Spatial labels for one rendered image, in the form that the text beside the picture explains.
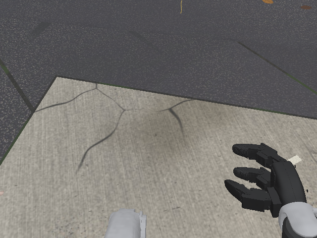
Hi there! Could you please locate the left robot thigh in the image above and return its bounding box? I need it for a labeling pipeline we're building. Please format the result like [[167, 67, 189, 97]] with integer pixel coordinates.
[[104, 208, 147, 238]]

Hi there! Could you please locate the right robot forearm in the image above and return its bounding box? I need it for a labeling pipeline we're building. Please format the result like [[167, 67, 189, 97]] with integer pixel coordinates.
[[278, 201, 317, 238]]

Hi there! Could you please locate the right robot hand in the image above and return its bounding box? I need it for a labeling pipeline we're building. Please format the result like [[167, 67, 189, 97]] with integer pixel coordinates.
[[224, 143, 308, 218]]

